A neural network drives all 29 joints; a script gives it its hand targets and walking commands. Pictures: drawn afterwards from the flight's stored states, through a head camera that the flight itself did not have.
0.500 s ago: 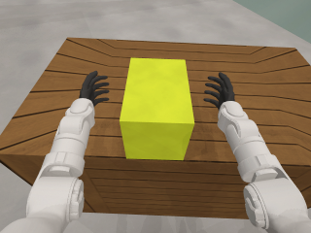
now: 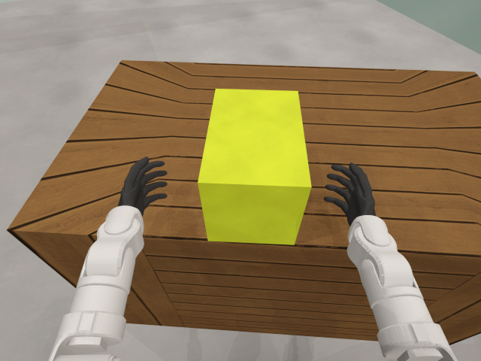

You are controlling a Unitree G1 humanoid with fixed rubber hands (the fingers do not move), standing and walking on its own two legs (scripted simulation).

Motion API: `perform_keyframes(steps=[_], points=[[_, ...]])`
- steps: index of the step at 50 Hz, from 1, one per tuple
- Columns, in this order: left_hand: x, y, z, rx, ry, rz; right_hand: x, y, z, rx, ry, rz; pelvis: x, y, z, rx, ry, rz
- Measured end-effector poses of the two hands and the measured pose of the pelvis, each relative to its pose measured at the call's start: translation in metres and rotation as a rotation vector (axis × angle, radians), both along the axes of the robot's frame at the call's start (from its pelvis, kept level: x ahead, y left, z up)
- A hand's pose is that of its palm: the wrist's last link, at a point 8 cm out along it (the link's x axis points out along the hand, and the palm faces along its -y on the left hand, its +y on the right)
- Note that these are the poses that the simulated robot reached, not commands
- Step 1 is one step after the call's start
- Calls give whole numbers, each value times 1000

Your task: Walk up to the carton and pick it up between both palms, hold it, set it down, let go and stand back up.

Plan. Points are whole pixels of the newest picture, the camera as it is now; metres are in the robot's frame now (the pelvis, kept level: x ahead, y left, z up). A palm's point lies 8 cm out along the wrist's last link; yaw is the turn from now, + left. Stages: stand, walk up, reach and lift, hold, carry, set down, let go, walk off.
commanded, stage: set down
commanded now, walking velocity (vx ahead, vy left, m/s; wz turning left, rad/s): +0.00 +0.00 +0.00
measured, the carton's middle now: (253, 164) +0.48 +0.02 +0.03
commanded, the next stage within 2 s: let go in 1.68 s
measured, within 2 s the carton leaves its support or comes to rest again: neither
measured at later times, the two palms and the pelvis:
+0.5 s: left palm (128, 272) +0.24 +0.22 +0.01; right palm (367, 275) +0.26 -0.17 +0.00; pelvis +0.01 +0.00 +0.00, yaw +0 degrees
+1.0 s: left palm (116, 316) +0.19 +0.24 -0.05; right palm (378, 321) +0.20 -0.20 -0.05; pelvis +0.02 +0.00 +0.00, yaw +0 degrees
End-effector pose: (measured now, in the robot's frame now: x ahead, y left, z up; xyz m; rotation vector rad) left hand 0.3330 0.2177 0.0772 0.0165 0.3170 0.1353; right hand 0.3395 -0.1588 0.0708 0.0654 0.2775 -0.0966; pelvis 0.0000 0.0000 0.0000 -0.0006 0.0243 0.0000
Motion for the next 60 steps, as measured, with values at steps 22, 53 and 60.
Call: perform_keyframes(steps=[22,53,60], points=[[-82,7,-68,13,142,5,-76,-18,-61,-48,130,-35,8,-1,1,1,-43,-3],[-144,19,-123,69,365,11,-142,-43,-123,-150,377,11,21,2,2,-3,-38,-1],[-138,16,-127,94,379,-13,-150,-45,-131,-144,397,26,24,-1,2,0,-46,-7]])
